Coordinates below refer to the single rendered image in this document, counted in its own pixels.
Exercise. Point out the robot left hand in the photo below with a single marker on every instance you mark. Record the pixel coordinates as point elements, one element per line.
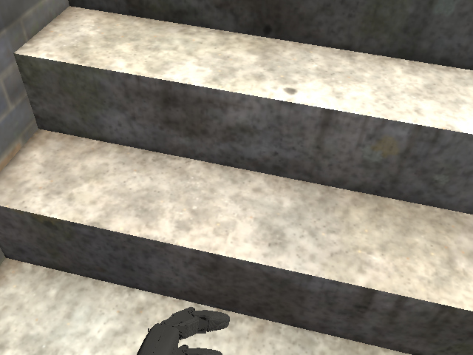
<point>163,338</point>

